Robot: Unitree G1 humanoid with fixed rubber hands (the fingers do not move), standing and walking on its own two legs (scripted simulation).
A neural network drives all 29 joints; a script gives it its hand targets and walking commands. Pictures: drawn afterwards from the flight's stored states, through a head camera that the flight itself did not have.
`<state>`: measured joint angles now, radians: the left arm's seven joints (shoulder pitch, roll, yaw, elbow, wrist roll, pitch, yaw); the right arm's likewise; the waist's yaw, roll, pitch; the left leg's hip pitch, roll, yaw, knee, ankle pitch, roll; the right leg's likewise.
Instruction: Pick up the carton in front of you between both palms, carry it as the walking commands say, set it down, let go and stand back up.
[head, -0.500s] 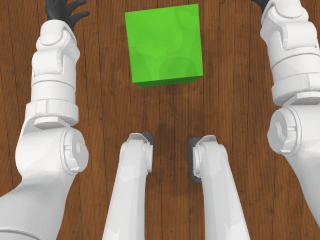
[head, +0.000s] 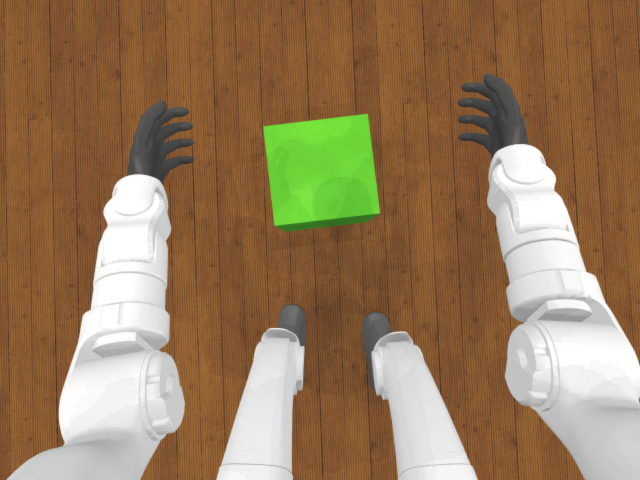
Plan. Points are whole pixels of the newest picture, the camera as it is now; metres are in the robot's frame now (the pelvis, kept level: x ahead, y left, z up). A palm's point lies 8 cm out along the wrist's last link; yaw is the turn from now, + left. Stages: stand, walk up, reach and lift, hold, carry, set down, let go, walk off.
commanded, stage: let go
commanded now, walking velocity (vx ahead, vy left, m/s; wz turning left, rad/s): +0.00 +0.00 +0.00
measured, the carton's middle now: (321, 180) +0.50 +0.03 -0.55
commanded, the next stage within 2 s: stand in 1.12 s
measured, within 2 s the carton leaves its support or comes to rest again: neither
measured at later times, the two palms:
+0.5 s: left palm (80, 341) +0.26 +0.24 +0.00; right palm (612, 302) +0.30 -0.22 -0.01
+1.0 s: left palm (70, 402) +0.22 +0.23 +0.03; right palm out of the picture +0.23 -0.24 +0.03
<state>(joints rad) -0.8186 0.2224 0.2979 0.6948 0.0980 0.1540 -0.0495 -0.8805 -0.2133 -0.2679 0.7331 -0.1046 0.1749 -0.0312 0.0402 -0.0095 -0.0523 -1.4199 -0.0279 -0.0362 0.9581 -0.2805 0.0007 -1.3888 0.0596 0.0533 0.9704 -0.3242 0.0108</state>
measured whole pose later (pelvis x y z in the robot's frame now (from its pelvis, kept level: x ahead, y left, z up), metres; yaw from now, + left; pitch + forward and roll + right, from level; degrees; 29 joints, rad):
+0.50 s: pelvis +0.06 +0.00 +0.08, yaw +1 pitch +17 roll +0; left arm 0.03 0.19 0.09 0.50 0.00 -0.01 -0.07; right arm -0.03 -0.19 -0.11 0.55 -0.02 -0.01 0.03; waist 0.03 0.01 -0.04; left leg -0.62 -0.03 -0.04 0.56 -0.24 0.01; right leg -0.58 0.04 0.06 0.57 -0.28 0.00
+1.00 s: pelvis +0.07 -0.01 +0.10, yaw +1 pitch -5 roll +0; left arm 0.21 0.21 0.05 0.42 0.02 0.15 -0.07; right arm 0.21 -0.21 -0.04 0.42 -0.01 0.14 0.07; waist 0.00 -0.01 0.11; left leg -0.09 -0.03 -0.05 0.44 -0.26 0.00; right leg -0.05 0.03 0.05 0.45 -0.30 -0.02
